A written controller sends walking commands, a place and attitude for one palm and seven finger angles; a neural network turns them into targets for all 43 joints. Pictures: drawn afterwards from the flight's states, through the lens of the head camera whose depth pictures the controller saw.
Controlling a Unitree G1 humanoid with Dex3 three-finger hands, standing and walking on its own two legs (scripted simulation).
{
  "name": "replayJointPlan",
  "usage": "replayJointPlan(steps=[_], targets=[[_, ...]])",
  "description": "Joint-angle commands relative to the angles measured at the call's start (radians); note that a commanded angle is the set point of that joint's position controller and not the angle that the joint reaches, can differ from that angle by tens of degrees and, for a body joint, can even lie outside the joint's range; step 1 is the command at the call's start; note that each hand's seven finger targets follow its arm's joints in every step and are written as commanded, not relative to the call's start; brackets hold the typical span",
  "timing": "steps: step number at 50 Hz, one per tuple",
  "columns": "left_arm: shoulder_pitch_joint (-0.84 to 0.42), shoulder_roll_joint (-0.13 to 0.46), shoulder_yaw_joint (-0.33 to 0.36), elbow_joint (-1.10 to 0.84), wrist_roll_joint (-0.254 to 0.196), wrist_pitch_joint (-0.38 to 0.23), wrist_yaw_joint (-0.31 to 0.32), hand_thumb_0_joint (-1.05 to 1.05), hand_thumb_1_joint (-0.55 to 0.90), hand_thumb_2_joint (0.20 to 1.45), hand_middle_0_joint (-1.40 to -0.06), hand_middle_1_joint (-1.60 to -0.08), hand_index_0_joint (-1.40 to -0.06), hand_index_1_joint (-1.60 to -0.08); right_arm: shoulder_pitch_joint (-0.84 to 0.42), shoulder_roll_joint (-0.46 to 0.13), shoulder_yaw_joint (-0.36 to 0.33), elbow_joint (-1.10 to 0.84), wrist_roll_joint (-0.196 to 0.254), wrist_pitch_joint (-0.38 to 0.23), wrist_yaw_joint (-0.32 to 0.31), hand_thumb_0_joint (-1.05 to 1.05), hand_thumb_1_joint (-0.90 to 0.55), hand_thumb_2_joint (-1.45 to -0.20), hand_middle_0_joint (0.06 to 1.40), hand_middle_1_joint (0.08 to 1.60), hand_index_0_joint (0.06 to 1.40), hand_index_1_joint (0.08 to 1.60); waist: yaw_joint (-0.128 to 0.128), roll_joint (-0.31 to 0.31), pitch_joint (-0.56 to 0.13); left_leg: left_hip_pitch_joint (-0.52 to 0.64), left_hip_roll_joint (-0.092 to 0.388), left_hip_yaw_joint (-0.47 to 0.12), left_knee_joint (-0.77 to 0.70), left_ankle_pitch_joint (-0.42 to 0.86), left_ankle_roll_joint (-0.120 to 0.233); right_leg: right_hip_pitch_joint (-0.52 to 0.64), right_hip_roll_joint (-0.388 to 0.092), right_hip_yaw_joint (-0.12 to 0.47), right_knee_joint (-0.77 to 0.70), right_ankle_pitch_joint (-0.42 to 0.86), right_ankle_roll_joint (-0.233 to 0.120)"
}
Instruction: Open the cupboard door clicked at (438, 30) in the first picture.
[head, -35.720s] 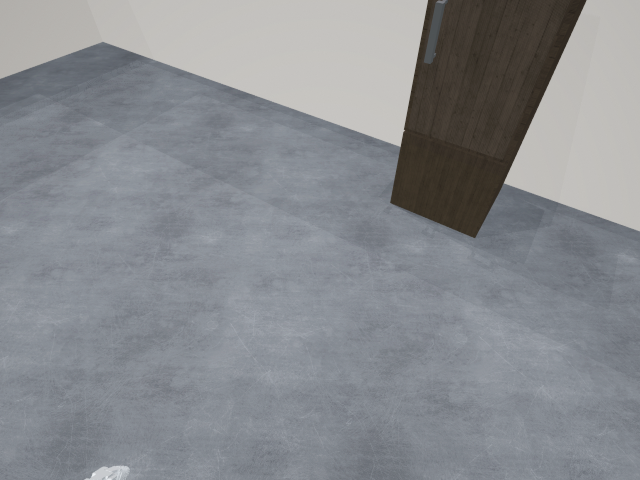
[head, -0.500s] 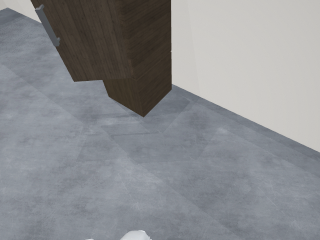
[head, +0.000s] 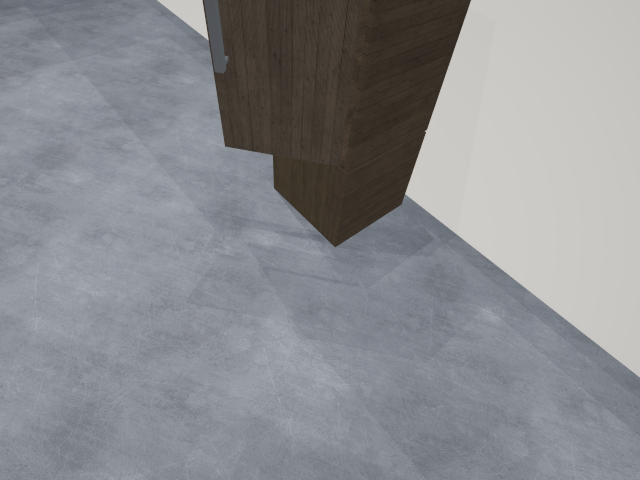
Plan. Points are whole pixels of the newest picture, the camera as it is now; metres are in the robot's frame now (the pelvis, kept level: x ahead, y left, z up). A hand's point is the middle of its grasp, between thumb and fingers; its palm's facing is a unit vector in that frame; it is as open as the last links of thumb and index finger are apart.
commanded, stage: take the last steps up to it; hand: left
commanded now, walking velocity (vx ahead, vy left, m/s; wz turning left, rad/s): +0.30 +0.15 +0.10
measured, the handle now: (218, 31) +1.02 +0.35 +0.04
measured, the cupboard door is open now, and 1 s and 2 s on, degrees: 40 40 40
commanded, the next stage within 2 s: come to a stop and stand still in 0.96 s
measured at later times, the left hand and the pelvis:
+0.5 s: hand (223, 357) +0.30 +0.18 -0.15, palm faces +0.04 -0.98 -0.20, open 7.3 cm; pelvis +0.18 +0.01 +0.00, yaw +3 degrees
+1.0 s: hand (167, 371) +0.28 +0.27 -0.18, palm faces +0.19 -0.97 -0.15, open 7.3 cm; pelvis +0.37 +0.12 -0.01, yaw +4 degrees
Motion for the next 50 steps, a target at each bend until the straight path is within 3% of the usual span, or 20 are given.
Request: replayJointPlan(steps=[1, 5, 14, 16, 18, 19, 20, 21, 22, 24, 27, 32, 39, 41, 43, 44, 45, 46, 47, 50], targets=[[-0.104, 0.039, 0.006, -0.118, 0.005, -0.052, -0.014, 0.000, 0.900, 0.900, -0.200, -0.300, -0.200, -0.300, 0.158, -0.137, -0.016, 0.005, 0.005, -0.027, -0.027, 0.000, -0.900, -0.900, 0.200, 0.300, 0.200, 0.300, -0.053, 0.142, 0.023, 0.150, 0.273, -0.304, -0.377, 0.169, 0.122, -0.289, -0.013, 0.057, 0.122, 0.153, -0.001], [-0.110, 0.037, 0.000, -0.118, 0.000, -0.052, -0.009, 0.000, 0.900, 0.900, -0.200, -0.300, -0.200, -0.300, 0.223, -0.122, -0.011, 0.043, 0.012, -0.043, -0.027, 0.000, -0.900, -0.900, 0.200, 0.300, 0.200, 0.300, -0.037, 0.127, -0.027, 0.254, 0.242, -0.213, -0.351, 0.490, 0.136, -0.293, 0.005, 0.034, 0.024, 0.204, 0.015], [-0.332, 0.008, -0.014, -0.200, -0.006, -0.063, -0.009, 0.000, 0.900, 0.900, -0.200, -0.300, -0.200, -0.300, 0.375, -0.092, 0.005, 0.134, 0.002, -0.041, -0.031, 0.000, -0.900, -0.900, 0.200, 0.300, 0.200, 0.300, -0.085, 0.137, 0.061, 0.274, 0.241, -0.186, -0.315, 0.659, 0.117, -0.228, 0.054, -0.009, -0.292, 0.233, -0.025], [-0.310, 0.007, -0.014, -0.200, -0.009, -0.064, -0.006, 0.000, 0.900, 0.900, -0.200, -0.300, -0.200, -0.300, 0.370, -0.101, 0.005, 0.146, 0.002, -0.040, -0.032, 0.000, -0.900, -0.900, 0.200, 0.300, 0.200, 0.300, -0.059, 0.127, 0.057, 0.251, 0.236, -0.170, -0.275, 0.794, 0.106, -0.132, 0.085, -0.028, -0.341, 0.206, -0.048], [-0.150, 0.028, -0.002, -0.163, -0.008, -0.073, 0.000, 0.000, 0.900, 0.900, -0.200, -0.300, -0.200, -0.300, 0.348, -0.116, 0.002, 0.153, 0.008, -0.040, -0.034, 0.000, -0.900, -0.900, 0.200, 0.300, 0.200, 0.300, 0.016, 0.103, -0.012, 0.215, 0.206, -0.144, -0.112, 0.960, 0.072, 0.091, 0.130, -0.046, -0.432, 0.231, -0.072], [-0.001, 0.063, 0.012, -0.123, -0.006, -0.085, 0.005, 0.000, 0.900, 0.900, -0.200, -0.300, -0.200, -0.300, 0.323, -0.124, -0.004, 0.144, 0.018, -0.043, -0.033, 0.000, -0.900, -0.900, 0.200, 0.300, 0.200, 0.300, 0.086, 0.050, -0.079, 0.107, 0.168, -0.127, 0.069, 0.911, 0.040, 0.324, 0.108, -0.015, -0.526, 0.316, -0.087], [0.169, 0.147, 0.037, -0.082, 0.001, -0.096, 0.016, 0.000, 0.900, 0.900, -0.200, -0.300, -0.200, -0.300, 0.327, -0.102, -0.008, 0.124, 0.032, -0.051, -0.027, 0.000, -0.900, -0.900, 0.200, 0.300, 0.200, 0.300, 0.137, -0.083, -0.193, -0.133, 0.064, -0.071, 0.351, 0.554, -0.005, 0.618, -0.126, 0.275, -0.589, 0.367, -0.177], [0.200, 0.214, 0.049, -0.064, -0.009, -0.087, 0.017, 0.000, 0.900, 0.900, -0.200, -0.300, -0.200, -0.300, 0.362, -0.078, -0.010, 0.107, 0.030, -0.052, -0.029, 0.000, -0.900, -0.900, 0.200, 0.300, 0.200, 0.300, 0.094, -0.183, -0.248, -0.312, -0.056, -0.074, 0.681, -0.236, -0.044, 0.686, -0.406, 0.668, -0.731, 0.483, -0.296], [0.114, 0.194, 0.050, -0.087, -0.018, -0.086, 0.020, 0.000, 0.900, 0.900, -0.200, -0.300, -0.200, -0.300, 0.295, -0.093, -0.019, 0.107, 0.018, -0.035, -0.024, 0.000, -0.900, -0.900, 0.200, 0.300, 0.200, 0.300, 0.078, -0.119, -0.159, -0.351, 0.012, -0.177, 0.797, -0.195, -0.039, 0.507, -0.402, 0.680, -0.812, 0.296, -0.281], [-0.045, 0.071, 0.019, -0.112, -0.019, -0.087, 0.026, 0.000, 0.900, 0.900, -0.200, -0.300, -0.200, -0.300, 0.207, -0.031, -0.017, 0.098, 0.008, -0.011, -0.011, 0.000, -0.900, -0.900, 0.200, 0.300, 0.200, 0.300, -0.001, 0.031, 0.049, -0.356, 0.102, -0.188, 0.750, -0.002, -0.046, 0.194, -0.283, 0.393, -0.861, 0.193, -0.179], [-0.046, 0.004, -0.004, -0.089, -0.011, -0.111, 0.019, 0.000, 0.900, 0.900, -0.200, -0.300, -0.200, -0.300, 0.276, 0.019, -0.008, 0.128, 0.000, 0.017, 0.001, 0.000, -0.900, -0.900, 0.200, 0.300, 0.200, 0.300, -0.055, -0.074, 0.030, -0.289, 0.121, -0.130, 0.621, 0.103, -0.085, 0.102, -0.168, 0.148, -0.892, 0.356, -0.111], [0.016, 0.030, 0.006, -0.055, -0.010, -0.135, 0.014, 0.000, 0.900, 0.900, -0.200, -0.300, -0.200, -0.300, 0.182, 0.017, -0.013, 0.091, 0.002, 0.016, 0.013, 0.000, -0.900, -0.900, 0.200, 0.300, 0.200, 0.300, -0.045, -0.044, -0.028, -0.363, 0.138, -0.084, 0.453, 0.171, -0.122, 0.246, -0.149, 0.064, -0.855, 0.634, -0.125], [0.077, 0.084, 0.002, -0.004, -0.001, -0.121, 0.018, 0.000, 0.900, 0.900, -0.200, -0.300, -0.200, -0.300, -0.061, -0.015, -0.006, 0.002, 0.010, -0.004, 0.037, 0.000, -0.900, -0.900, 0.200, 0.300, 0.200, 0.300, 0.004, -0.106, 0.042, -0.293, 0.094, -0.016, 0.128, 0.154, -0.099, 0.302, -0.184, 0.044, -0.820, 0.668, -0.119], [0.064, 0.104, 0.008, -0.004, 0.001, -0.112, 0.023, 0.000, 0.900, 0.900, -0.200, -0.300, -0.200, -0.300, -0.061, -0.030, -0.008, -0.005, 0.013, -0.010, 0.037, 0.000, -0.900, -0.900, 0.200, 0.300, 0.200, 0.300, -0.008, -0.135, 0.043, -0.220, 0.077, -0.015, 0.066, 0.108, -0.078, 0.302, -0.200, 0.038, -0.785, 0.678, -0.112], [0.043, 0.108, 0.013, -0.007, -0.004, -0.105, 0.025, 0.000, 0.900, 0.900, -0.200, -0.300, -0.200, -0.300, 0.079, -0.068, -0.016, 0.032, 0.006, -0.022, 0.023, 0.000, -0.900, -0.900, 0.200, 0.300, 0.200, 0.300, -0.086, -0.081, -0.026, 0.028, 0.019, 0.032, -0.084, 0.147, -0.058, 0.253, -0.152, -0.016, -0.594, 0.777, -0.080], [0.055, 0.085, 0.007, -0.012, -0.006, -0.102, 0.022, 0.000, 0.900, 0.900, -0.200, -0.300, -0.200, -0.300, 0.206, -0.131, -0.028, 0.068, 0.000, -0.028, 0.013, 0.000, -0.900, -0.900, 0.200, 0.300, 0.200, 0.300, -0.130, 0.045, -0.120, 0.238, 0.071, -0.005, -0.107, 0.212, -0.045, 0.168, -0.101, -0.038, -0.389, 0.650, -0.062], [0.118, 0.031, 0.002, -0.027, -0.020, -0.096, 0.015, 0.000, 0.900, 0.900, -0.200, -0.300, -0.200, -0.300, 0.303, -0.248, -0.055, 0.077, -0.013, -0.031, -0.002, 0.000, -0.900, -0.900, 0.200, 0.300, 0.200, 0.300, -0.145, 0.311, -0.246, 0.457, 0.311, -0.300, -0.090, 0.404, 0.052, -0.060, 0.044, -0.111, -0.126, 0.156, -0.020], [0.063, 0.005, -0.010, -0.059, -0.019, -0.099, 0.020, 0.000, 0.900, 0.900, -0.200, -0.300, -0.200, -0.300, 0.355, -0.271, -0.059, 0.088, -0.003, -0.017, -0.014, 0.000, -0.900, -0.900, 0.200, 0.300, 0.200, 0.300, -0.162, 0.316, -0.255, 0.453, 0.411, -0.391, -0.164, 0.570, 0.130, -0.153, 0.096, -0.026, 0.099, -0.145, -0.039], [0.029, -0.007, -0.014, -0.067, -0.017, -0.090, 0.030, 0.000, 0.900, 0.900, -0.200, -0.300, -0.200, -0.300, 0.295, -0.255, -0.051, 0.075, 0.001, -0.020, -0.025, 0.000, -0.900, -0.900, 0.200, 0.300, 0.200, 0.300, -0.136, 0.316, -0.272, 0.381, 0.429, -0.396, -0.203, 0.449, 0.146, -0.200, 0.067, 0.049, 0.229, -0.129, -0.049], [-0.010, -0.009, -0.004, -0.048, -0.003, -0.070, 0.011, 0.000, 0.900, 0.900, -0.200, -0.300, -0.200, -0.300, 0.128, -0.133, -0.016, 0.013, -0.001, -0.030, -0.031, 0.000, -0.900, -0.900, 0.200, 0.300, 0.200, 0.300, -0.059, 0.152, -0.047, 0.065, 0.337, -0.266, -0.313, 0.254, 0.098, -0.201, -0.002, 0.085, 0.229, 0.084, -0.038]])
